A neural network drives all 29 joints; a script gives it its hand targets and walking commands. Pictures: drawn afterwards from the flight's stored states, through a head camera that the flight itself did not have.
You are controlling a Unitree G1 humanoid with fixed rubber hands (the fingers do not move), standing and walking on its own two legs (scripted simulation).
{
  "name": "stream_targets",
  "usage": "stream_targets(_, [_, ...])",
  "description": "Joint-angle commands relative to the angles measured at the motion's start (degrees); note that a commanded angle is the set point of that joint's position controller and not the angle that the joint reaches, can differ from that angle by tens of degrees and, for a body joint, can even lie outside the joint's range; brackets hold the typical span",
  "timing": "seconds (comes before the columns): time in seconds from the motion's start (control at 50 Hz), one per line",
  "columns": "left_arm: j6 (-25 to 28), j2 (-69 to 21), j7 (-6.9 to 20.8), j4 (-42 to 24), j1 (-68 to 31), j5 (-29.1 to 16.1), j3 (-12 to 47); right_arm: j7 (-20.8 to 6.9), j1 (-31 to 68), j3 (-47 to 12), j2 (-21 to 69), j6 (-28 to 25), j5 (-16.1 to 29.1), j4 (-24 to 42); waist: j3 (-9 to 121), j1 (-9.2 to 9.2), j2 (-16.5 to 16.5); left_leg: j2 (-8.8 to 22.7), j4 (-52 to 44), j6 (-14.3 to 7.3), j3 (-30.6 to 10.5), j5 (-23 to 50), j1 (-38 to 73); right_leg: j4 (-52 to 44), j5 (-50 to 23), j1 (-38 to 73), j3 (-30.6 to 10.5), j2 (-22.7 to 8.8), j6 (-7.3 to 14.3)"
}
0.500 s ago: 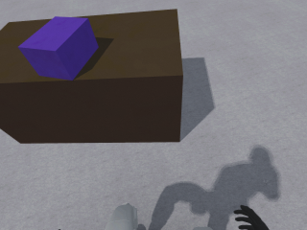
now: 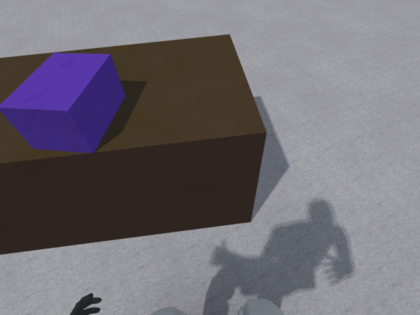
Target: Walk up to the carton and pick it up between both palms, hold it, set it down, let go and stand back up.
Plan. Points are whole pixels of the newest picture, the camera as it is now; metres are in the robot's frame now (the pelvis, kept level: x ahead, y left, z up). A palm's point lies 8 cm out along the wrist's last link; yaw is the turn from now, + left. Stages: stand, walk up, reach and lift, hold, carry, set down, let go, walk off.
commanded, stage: walk up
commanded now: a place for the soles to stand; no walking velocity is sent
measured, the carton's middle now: (72, 100) +0.76 +0.40 -0.01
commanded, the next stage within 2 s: none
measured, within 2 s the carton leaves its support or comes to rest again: neither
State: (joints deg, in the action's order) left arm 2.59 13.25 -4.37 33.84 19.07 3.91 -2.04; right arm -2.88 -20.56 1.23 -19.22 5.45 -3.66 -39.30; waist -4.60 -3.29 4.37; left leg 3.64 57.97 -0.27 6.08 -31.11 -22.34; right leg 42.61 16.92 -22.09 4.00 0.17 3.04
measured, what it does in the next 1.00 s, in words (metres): steps to the left: left foot, then right foot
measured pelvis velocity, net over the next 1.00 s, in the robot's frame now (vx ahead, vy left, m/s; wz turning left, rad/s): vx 0.16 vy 0.36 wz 0.02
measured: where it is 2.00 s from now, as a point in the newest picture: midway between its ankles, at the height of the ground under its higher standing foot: outside the picture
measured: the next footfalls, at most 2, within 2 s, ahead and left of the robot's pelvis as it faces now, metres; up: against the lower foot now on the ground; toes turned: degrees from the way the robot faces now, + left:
left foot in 0.32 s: +0.19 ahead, +0.31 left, +0.00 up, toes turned +7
right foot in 0.62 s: +0.22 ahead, +0.13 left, +0.00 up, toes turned -7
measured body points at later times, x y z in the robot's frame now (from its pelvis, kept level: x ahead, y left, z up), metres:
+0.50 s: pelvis +0.10 +0.19 +0.01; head +0.11 +0.19 +0.45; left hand +0.22 +0.46 -0.10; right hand +0.18 -0.09 -0.10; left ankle +0.15 +0.30 -0.71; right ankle +0.11 +0.07 -0.65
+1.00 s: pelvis +0.16 +0.36 -0.01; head +0.18 +0.35 +0.44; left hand +0.24 +0.66 -0.10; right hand +0.28 +0.09 -0.12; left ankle +0.22 +0.52 -0.71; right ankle +0.18 +0.15 -0.70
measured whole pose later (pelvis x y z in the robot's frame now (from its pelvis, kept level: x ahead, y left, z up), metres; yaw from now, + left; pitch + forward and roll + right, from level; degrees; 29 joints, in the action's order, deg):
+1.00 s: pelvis +0.16 +0.36 -0.01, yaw +1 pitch -3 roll +1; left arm -0.1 19.2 -2.1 36.2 18.8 2.5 -3.7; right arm -3.0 -17.0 2.6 -17.2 2.0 -0.7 -37.0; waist -5.5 1.6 0.3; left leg 3.3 45.7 2.6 -0.4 -18.5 -23.5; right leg 50.1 27.8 -21.8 -1.5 -12.0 0.8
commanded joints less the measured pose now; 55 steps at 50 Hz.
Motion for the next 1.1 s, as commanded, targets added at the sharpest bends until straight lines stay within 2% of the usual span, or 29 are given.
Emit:
stream_targets(0.0, [0.15, 11.96, -1.76, -1.93, 6.40, 0.10, -4.17, -0.21, 7.05, 2.13, -6.23, 0.29, -0.45, 7.77, -5.44, 5.63, -6.03, 4.20, 13.79, 2.75, -9.35, 4.72, -24.19, -27.14, 18.14, 11.79, -32.81, -22.41, 11.49])
stream_targets(0.08, [1.45, 12.11, -0.25, -0.94, 0.88, -0.19, -3.81, -1.41, 2.18, 2.16, -3.89, -0.40, -0.01, 6.41, -2.15, 2.78, -14.24, 4.16, 10.14, 4.10, -8.88, 12.26, -14.77, -25.60, 5.13, 6.62, -17.70, -16.28, 10.19])
stream_targets(0.16, [1.96, 13.82, 0.31, -0.48, 0.94, 0.11, -4.69, -2.29, 6.06, 1.92, -1.71, -1.23, 1.13, 8.31, -1.18, 3.59, -16.57, 5.84, -3.34, 2.69, -7.31, 12.48, -10.45, -21.74, 3.21, 5.74, -11.30, -14.80, 8.83])
stream_targets(0.22, [1.31, 15.58, 0.52, -1.06, -0.08, 0.54, -5.47, -2.52, 4.68, 2.59, -1.25, -2.23, 1.41, 8.28, 2.24, 2.82, -17.39, 3.74, -13.19, 0.43, -2.60, 13.21, 1.95, -18.09, 6.95, 1.18, -9.19, -13.94, 6.96])
stream_targets(0.26, [0.30, 14.87, 0.53, -1.78, -2.69, 0.73, -4.84, -2.09, -3.50, 4.10, -3.45, -3.17, 1.71, 5.94, 4.10, -2.36, -11.05, 0.82, -21.70, -0.74, 1.60, 19.01, 17.96, -8.64, 6.41, -7.44, -7.43, -12.84, 5.32])
stream_targets(0.28, [-0.46, 10.23, 0.57, -1.33, 1.51, 0.85, -3.32, -1.49, -8.53, 5.32, -6.72, -3.87, 1.55, 3.55, 6.91, -3.84, 0.49, -1.79, -24.44, -1.57, 1.17, 16.64, 24.48, 5.58, 5.90, -9.11, -3.34, -7.55, 2.61])
stream_targets(0.3, [-0.87, 5.05, 0.77, -2.35, 3.69, 0.24, -1.43, -1.00, -11.30, 5.69, -10.01, -4.63, 0.84, 3.80, 6.90, -5.91, 12.80, 5.63, -28.56, -5.12, -10.28, 13.05, 25.46, 20.43, 17.13, -15.90, -0.60, -1.27, -0.14])
stream_targets(0.32, [-1.51, 5.31, 0.00, -5.30, 2.56, -2.21, -1.95, -0.59, -5.38, 5.77, -14.78, -4.59, 0.98, 6.99, 7.48, -5.10, 18.50, 18.22, -39.57, -14.04, -34.21, 7.98, 20.31, 26.46, 26.79, -22.15, -4.29, 3.26, -2.51])
stream_targets(0.34, [-1.91, 7.84, -0.84, -5.48, -0.32, -2.51, -2.36, -0.04, -0.56, 5.89, -14.31, -4.13, 2.39, 7.43, 4.56, -4.75, 13.89, 21.47, -45.95, -18.57, -39.71, -4.41, 11.61, 33.54, 24.58, -19.54, -8.66, -0.70, -1.86])
stream_targets(0.38, [-1.70, 9.72, -0.80, -3.21, -0.03, -3.56, -3.15, 0.85, 1.65, 4.24, -10.28, -3.90, 1.92, 6.81, -1.61, -2.67, 9.45, 16.70, -40.33, -16.71, -27.52, 5.94, 9.39, 33.93, 16.76, -20.57, -8.97, -1.57, -2.22])
stream_targets(0.44, [-1.10, 9.21, -0.25, -0.87, 4.38, -2.86, -3.39, 1.15, 5.57, 2.73, -5.95, -3.19, 1.32, 6.94, 0.50, 0.82, 6.51, 13.48, -36.55, -14.65, -16.47, 14.66, 2.49, 20.78, 14.66, -8.08, -4.82, -2.74, -3.01])
stream_targets(0.48, [-0.64, 7.40, 0.02, -1.28, 3.78, -2.90, -2.88, 0.98, 5.87, 2.28, -5.94, -2.89, 0.99, 7.24, 0.89, 0.80, 7.21, 12.41, -34.08, -14.60, -13.86, 21.46, 1.83, 10.98, 12.57, -3.28, -2.04, -2.10, -2.86])
stream_targets(0.52, [0.16, 6.30, 0.05, -0.93, 5.04, -3.07, -2.63, 0.79, 7.20, 1.58, -6.18, -2.24, 1.05, 7.11, 2.61, 2.05, 5.55, 10.18, -29.49, -12.99, -10.44, 26.52, 0.68, -1.71, 0.72, 5.40, 0.22, -1.41, -1.74])
stream_targets(0.56, [0.81, 7.07, -0.12, -0.54, 8.96, -2.00, -3.19, 0.30, 7.64, 0.76, -5.88, -1.69, 1.26, 6.91, 5.60, 4.51, 2.24, 8.22, -24.12, -9.02, -8.26, 16.90, -5.69, -12.40, -8.60, 18.26, -1.79, -1.45, -0.36])
stream_targets(0.58, [0.67, 9.46, -0.49, -0.91, 10.36, -0.67, -3.91, -0.01, 5.31, 0.19, -4.41, -1.53, 1.39, 6.86, 6.84, 5.42, -3.86, 6.41, -18.78, -5.30, -6.60, 7.72, -14.38, -13.99, -2.77, 26.03, -11.20, -6.18, 1.70])
stream_targets(0.6, [0.29, 13.44, -1.23, -2.13, 11.84, 1.06, -4.58, -0.24, 3.81, -1.27, -0.88, -1.27, 0.43, 8.17, 7.25, 6.46, -15.55, 2.17, -2.61, -0.06, -2.80, -4.34, -22.04, -21.18, 13.30, 27.32, -35.86, -22.88, 7.67])
stream_targets(0.62, [-0.80, 16.03, -2.13, -1.94, 9.97, 1.07, -5.80, 0.21, 4.93, 0.67, -5.32, 0.41, -0.69, 7.96, 2.94, 6.81, -9.50, 1.66, 7.24, 1.12, -6.33, -4.52, -19.63, -26.26, 19.02, 15.23, -43.72, -31.78, 15.72])
stream_targets(0.64, [-0.90, 14.57, -2.58, -1.86, 7.82, 0.79, -5.68, 0.10, 6.40, 1.39, -7.43, 1.32, -1.06, 7.79, -0.38, 6.14, -7.21, 2.40, 11.94, 1.31, -8.53, -0.89, -19.73, -27.60, 21.85, 10.73, -41.84, -30.16, 16.53])
stream_targets(0.68, [-0.06, 11.22, -2.18, -1.72, 3.72, 0.42, -3.96, 0.00, 6.51, 2.24, -7.02, 1.16, -0.88, 7.74, -3.88, 4.35, -5.75, 2.55, 12.88, 2.31, -11.38, 5.27, -19.09, -26.33, 16.07, 6.95, -29.41, -22.81, 11.75])
stream_targets(0.76, [0.93, 12.17, -0.68, -1.23, -1.52, 0.22, -4.10, -1.20, 2.80, 2.27, -4.07, 0.50, 0.10, 6.84, -0.66, 2.83, -13.88, 1.63, 10.99, 4.07, -11.23, 10.29, -14.11, -25.00, 8.79, 6.29, -14.94, -17.74, 9.91])
stream_targets(0.86, [0.43, 13.92, 1.38, -2.60, -4.64, -0.75, -4.26, -1.33, 0.81, 2.71, -1.72, -2.17, 3.29, 6.11, 2.39, 3.28, -20.05, 0.97, -12.26, 2.34, -5.54, 8.47, 1.01, -16.91, 7.68, -0.06, -4.72, -12.69, 6.34])
stream_targets(0.9, [-0.95, 13.97, 2.04, -3.20, -5.45, -1.21, -3.62, -0.56, -5.43, 4.30, -3.86, -3.58, 3.24, 3.76, 5.63, 0.36, -13.99, -3.04, -22.12, 1.84, 1.29, 19.56, 13.71, -6.86, 7.73, -4.15, -2.72, -11.63, 4.63])
stream_targets(0.92, [-1.61, 10.88, 2.43, -3.27, -2.37, -0.98, -2.55, 0.27, -8.10, 5.34, -6.20, -4.43, 3.27, 2.47, 7.70, -0.18, -5.50, -5.00, -25.33, 1.96, 0.24, 19.68, 18.83, 3.34, 6.80, -6.32, -0.05, -9.16, 2.52])
stream_targets(0.94, [-1.89, 6.32, 3.01, -3.80, 0.89, -1.59, -0.78, 1.01, -6.92, 5.56, -8.32, -5.23, 3.10, 3.36, 7.94, 0.57, 4.74, 0.12, -27.47, 0.31, -9.48, 18.14, 18.88, 12.51, 13.45, -10.34, 2.81, -6.72, -0.28])
stream_targets(0.96, [-2.32, 4.23, 2.82, -7.12, 1.57, -2.82, 0.25, 1.76, -3.63, 5.75, -13.77, -5.61, 2.87, 7.20, 6.85, 1.16, 14.74, 13.97, -36.50, -7.04, -34.58, 13.60, 11.33, 17.75, 23.88, -14.89, 0.02, -2.74, -3.85])
stream_targets(0.98, [-3.33, 9.45, 1.87, -5.98, -0.60, -3.46, -1.35, 2.41, 0.55, 6.50, -16.23, -4.92, 3.38, 7.58, 5.22, 0.07, 8.35, 19.87, -43.81, -14.31, -42.60, -2.03, 1.01, 21.83, 21.71, -10.12, -6.61, -5.46, -3.51])
stream_targets(1.0, [-3.78, 11.78, 1.85, -5.74, -3.41, -3.20, -1.77, 2.93, 2.45, 5.41, -12.59, -5.02, 3.48, 7.78, 0.46, 0.60, 4.14, 16.46, -44.38, -13.55, -39.69, -3.31, 0.20, 22.86, 16.90, -11.99, -8.24, -5.70, -4.12])
stream_targets(1.02, [-3.65, 11.32, 1.89, -4.86, -3.54, -3.14, -1.68, 3.19, 2.21, 4.44, -10.64, -5.19, 2.76, 7.31, -1.70, 0.83, 3.69, 14.29, -41.18, -12.05, -34.33, 2.43, 1.44, 21.65, 14.15, -13.50, -8.32, -6.13, -4.22])
stream_targets(1.08, [-3.33, 10.45, 2.31, -1.66, 2.53, -2.21, -1.54, 3.14, 3.20, 3.38, -7.78, -5.28, 2.14, 7.69, 1.72, 2.87, 8.28, 11.81, -36.29, -10.22, -25.57, 12.46, 2.19, 13.64, 14.34, -6.39, -6.42, -6.36, -4.29])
